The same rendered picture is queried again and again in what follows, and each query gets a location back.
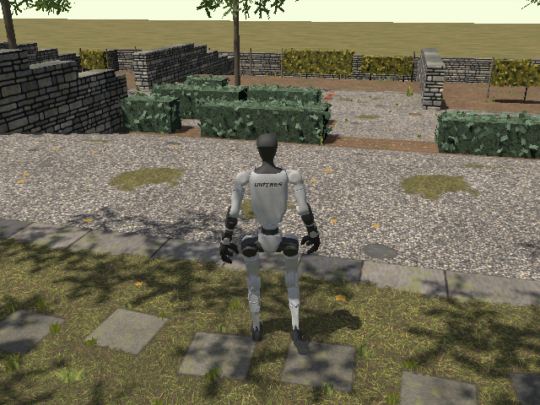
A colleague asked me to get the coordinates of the robot right hand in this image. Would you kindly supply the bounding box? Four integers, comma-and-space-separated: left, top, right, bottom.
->
300, 234, 321, 254

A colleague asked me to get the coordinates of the robot left thigh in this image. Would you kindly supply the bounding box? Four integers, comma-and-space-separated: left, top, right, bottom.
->
241, 235, 261, 292

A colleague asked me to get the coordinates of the humanoid robot head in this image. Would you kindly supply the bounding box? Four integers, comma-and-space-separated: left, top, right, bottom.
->
254, 133, 282, 174

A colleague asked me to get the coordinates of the robot left forearm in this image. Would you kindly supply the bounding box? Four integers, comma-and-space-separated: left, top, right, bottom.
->
221, 205, 238, 245

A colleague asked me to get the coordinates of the right robot upper arm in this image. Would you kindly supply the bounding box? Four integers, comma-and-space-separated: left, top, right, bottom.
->
286, 170, 310, 216

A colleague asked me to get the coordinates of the robot left hand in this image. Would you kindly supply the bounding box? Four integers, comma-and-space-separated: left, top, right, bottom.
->
219, 242, 239, 264

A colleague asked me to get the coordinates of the robot right forearm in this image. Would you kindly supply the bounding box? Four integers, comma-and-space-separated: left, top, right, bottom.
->
301, 203, 319, 238

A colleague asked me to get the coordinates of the left robot upper arm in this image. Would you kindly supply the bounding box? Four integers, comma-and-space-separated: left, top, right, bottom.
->
229, 170, 251, 218

